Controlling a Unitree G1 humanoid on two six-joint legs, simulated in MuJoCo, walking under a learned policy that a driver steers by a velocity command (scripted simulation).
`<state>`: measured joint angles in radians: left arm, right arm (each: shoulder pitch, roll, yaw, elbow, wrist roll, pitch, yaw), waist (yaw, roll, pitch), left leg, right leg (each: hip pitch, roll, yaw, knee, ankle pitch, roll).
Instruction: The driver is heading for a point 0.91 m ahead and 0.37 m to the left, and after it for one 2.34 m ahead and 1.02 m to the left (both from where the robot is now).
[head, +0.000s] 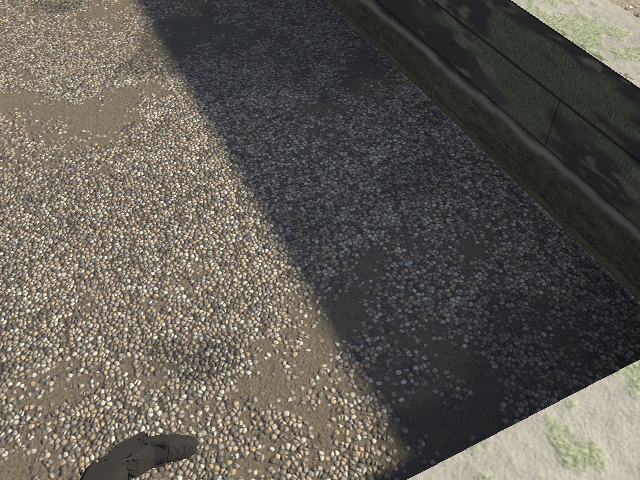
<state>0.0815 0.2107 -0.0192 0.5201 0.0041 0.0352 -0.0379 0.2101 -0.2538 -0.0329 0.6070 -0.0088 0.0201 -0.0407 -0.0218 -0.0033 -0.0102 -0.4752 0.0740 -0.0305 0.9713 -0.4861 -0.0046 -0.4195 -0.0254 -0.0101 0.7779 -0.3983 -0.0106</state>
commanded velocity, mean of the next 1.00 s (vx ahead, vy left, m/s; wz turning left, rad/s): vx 0.57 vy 0.00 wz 0.67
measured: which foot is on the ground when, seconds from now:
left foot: up 0.00-0.44, down 0.46-0.88, up 0.90-1.00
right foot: down 0.00-0.46, up 0.48-0.84, down 0.86-1.00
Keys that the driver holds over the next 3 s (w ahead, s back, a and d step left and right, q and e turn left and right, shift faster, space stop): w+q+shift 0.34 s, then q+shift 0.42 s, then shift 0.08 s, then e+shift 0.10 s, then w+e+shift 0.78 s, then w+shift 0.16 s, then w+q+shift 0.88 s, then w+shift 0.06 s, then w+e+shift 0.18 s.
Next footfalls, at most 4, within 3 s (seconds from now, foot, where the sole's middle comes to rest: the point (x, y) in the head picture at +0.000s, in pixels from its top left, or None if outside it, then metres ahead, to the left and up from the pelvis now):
0.46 left None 0.17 0.13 -0.75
0.86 right None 0.25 0.02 -0.75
1.20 left None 0.14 0.16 -0.75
2.04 left None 0.08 0.10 -0.75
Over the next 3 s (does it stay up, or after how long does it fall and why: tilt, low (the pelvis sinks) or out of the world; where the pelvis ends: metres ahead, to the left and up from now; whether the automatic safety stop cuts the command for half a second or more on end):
stays up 0.09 0.00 0.00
